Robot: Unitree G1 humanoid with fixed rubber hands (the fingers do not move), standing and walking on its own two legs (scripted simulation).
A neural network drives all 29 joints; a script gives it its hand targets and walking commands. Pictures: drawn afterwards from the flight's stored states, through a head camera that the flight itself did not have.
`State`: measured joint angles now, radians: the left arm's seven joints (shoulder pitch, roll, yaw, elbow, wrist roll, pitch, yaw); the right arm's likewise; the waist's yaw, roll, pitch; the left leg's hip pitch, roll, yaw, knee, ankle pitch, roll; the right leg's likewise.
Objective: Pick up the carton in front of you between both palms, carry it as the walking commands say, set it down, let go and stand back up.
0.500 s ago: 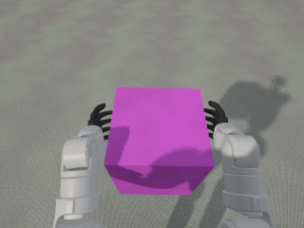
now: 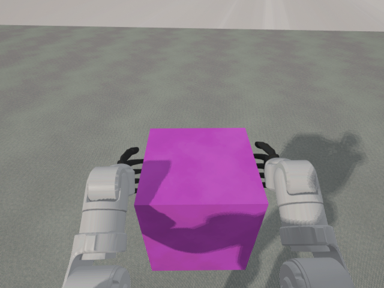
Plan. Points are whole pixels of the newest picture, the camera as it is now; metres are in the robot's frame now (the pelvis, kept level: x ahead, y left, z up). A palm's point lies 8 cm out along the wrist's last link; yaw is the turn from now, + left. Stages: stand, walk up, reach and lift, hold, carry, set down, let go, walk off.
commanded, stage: carry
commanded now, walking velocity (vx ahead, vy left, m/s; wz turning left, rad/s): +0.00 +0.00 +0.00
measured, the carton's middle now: (198, 199) +0.33 +0.00 +0.05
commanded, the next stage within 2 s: none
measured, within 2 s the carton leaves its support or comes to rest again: neither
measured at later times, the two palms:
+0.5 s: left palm (124, 185) +0.31 +0.15 +0.13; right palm (276, 179) +0.32 -0.15 +0.13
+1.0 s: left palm (123, 186) +0.31 +0.15 +0.13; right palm (277, 180) +0.31 -0.15 +0.13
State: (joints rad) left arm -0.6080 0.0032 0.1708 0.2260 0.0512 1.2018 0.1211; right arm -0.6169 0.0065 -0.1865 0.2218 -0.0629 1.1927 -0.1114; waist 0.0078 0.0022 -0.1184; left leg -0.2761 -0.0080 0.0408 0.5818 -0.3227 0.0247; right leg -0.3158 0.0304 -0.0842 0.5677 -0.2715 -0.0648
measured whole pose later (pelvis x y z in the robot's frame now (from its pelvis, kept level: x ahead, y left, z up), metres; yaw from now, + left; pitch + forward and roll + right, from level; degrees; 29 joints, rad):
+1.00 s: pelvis -0.03 +0.00 +0.00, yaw +0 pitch +1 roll +0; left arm -0.64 0.00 0.18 0.21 0.06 1.23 0.12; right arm -0.65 0.00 -0.20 0.22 -0.07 1.21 -0.11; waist 0.00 0.00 -0.09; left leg -0.32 0.00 0.05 0.57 -0.27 0.02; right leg -0.35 0.02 -0.10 0.55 -0.21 -0.07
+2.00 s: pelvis -0.03 +0.00 +0.00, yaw +0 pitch +1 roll +0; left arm -0.64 0.00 0.19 0.20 0.06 1.23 0.12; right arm -0.66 0.00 -0.20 0.21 -0.07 1.22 -0.11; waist 0.00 0.00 -0.09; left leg -0.33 0.00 0.06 0.58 -0.27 0.02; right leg -0.36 0.01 -0.11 0.55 -0.22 -0.06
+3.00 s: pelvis +0.05 +0.02 -0.01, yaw +0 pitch +4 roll +0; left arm -0.60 0.02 0.16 0.21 0.05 1.23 0.12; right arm -0.66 0.01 -0.19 0.27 -0.07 1.20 -0.12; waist -0.01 -0.01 -0.16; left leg -0.31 -0.02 0.09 0.69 -0.46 0.05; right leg -0.44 -0.03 -0.09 0.87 -0.46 -0.03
